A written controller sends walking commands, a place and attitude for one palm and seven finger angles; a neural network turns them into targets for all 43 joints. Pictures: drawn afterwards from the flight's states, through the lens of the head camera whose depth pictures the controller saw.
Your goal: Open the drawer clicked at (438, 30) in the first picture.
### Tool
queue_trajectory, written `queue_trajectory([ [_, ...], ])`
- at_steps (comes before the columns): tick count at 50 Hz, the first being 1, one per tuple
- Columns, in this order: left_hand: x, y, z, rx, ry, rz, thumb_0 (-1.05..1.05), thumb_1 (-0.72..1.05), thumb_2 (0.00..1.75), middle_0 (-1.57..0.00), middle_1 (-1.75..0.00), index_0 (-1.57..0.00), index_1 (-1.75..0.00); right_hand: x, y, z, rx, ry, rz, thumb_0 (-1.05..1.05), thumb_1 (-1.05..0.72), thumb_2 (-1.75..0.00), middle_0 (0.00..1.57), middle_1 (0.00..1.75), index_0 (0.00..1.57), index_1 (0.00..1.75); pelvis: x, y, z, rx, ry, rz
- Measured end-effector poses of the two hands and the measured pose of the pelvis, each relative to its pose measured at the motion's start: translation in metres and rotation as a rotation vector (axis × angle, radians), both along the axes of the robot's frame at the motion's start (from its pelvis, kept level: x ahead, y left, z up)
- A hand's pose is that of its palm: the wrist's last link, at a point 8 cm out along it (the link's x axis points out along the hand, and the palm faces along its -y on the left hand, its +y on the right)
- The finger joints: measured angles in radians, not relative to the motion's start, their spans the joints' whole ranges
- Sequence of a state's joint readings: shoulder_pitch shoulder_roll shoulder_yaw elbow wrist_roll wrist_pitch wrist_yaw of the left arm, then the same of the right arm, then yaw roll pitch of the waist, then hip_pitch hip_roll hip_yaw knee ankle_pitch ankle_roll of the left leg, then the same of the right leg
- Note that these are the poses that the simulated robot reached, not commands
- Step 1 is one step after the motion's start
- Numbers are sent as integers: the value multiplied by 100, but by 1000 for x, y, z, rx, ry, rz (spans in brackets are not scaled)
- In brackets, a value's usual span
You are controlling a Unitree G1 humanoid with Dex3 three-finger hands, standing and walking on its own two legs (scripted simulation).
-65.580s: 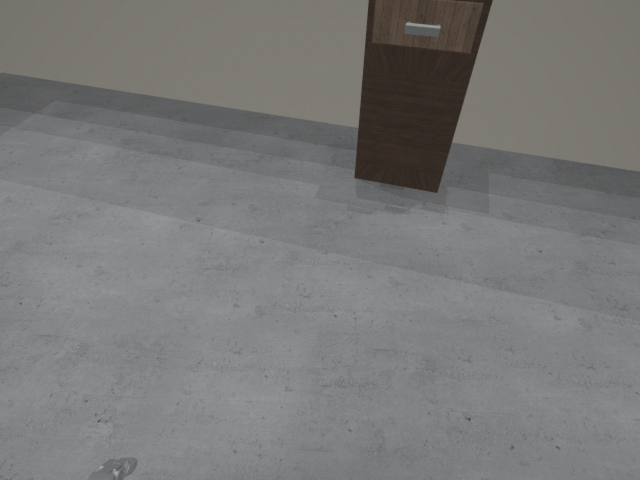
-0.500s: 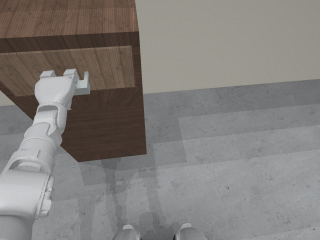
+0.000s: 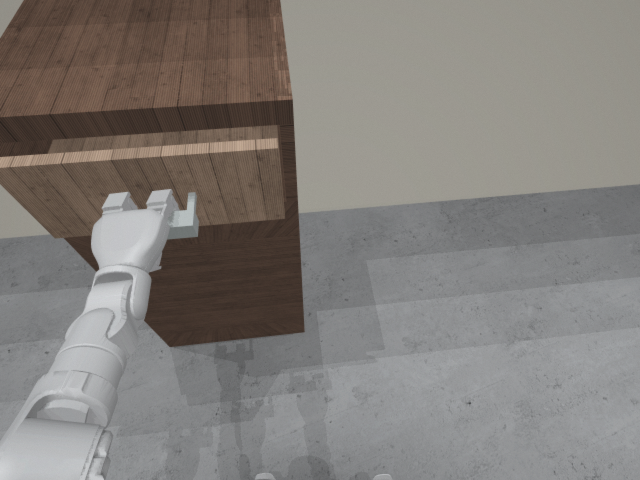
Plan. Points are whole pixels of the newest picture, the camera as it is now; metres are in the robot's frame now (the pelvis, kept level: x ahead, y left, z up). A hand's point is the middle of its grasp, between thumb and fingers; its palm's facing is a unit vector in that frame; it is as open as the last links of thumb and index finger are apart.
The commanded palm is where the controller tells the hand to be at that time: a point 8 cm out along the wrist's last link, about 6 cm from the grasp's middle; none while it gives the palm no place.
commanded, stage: pull the drawer open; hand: left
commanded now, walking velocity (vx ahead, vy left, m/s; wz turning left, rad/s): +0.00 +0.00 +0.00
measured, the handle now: (154, 214) +0.47 +0.24 +0.01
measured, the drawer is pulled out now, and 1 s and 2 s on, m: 0.04 0.16 0.28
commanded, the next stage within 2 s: none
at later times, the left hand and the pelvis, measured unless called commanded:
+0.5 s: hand (145, 292) +0.35 +0.23 +0.00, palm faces -0.03 -0.04 -1.00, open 6.4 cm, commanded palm +0.32 +0.23 +0.05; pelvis +0.00 -0.01 +0.01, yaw +1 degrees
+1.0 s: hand (139, 341) +0.29 +0.23 +0.00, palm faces -0.01 -0.04 -1.00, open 6.3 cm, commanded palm +0.26 +0.23 +0.05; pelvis +0.00 -0.02 +0.01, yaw +2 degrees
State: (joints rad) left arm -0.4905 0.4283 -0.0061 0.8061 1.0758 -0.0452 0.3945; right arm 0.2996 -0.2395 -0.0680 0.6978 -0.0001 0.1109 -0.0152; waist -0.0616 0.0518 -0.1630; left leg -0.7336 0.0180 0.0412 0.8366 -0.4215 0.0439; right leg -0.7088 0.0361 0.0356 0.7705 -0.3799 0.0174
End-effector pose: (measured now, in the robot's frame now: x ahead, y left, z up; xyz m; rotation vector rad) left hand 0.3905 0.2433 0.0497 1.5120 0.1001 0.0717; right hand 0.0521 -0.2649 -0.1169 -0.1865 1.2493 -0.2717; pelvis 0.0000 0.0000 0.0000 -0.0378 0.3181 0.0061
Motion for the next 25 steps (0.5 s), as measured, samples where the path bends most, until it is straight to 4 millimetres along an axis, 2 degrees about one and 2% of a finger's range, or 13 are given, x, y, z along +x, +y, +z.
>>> queue_trajectory([
  [6, -13, -2, 0, 10, -3, 7, 0, 64, 79, -26, -135, -33, -131, 31, 3, 5, 4, -78, 39, 1, -90, -90, 20, 30, 20, 30, 0, 0, 2, 1, -17, 9],
  [11, -25, -4, 0, 12, 0, 21, 0, 63, 79, -26, -135, -33, -131, 48, 5, 7, 11, -121, 64, 1, -90, -90, 20, 30, 20, 30, 1, -1, 3, 3, -31, 16],
  [17, -38, -7, 1, 14, 7, 32, 0, 63, 78, -27, -135, -34, -132, 56, 5, 9, 16, -143, 79, 1, -90, -90, 20, 30, 20, 30, 1, -5, 5, 8, -49, 19],
  [25, -55, -9, 1, 14, 14, 40, 1, 63, 78, -27, -135, -34, -132, 58, 2, 9, 20, -153, 87, 1, -90, -90, 20, 30, 20, 30, 0, -10, 7, 14, -68, 19],
])
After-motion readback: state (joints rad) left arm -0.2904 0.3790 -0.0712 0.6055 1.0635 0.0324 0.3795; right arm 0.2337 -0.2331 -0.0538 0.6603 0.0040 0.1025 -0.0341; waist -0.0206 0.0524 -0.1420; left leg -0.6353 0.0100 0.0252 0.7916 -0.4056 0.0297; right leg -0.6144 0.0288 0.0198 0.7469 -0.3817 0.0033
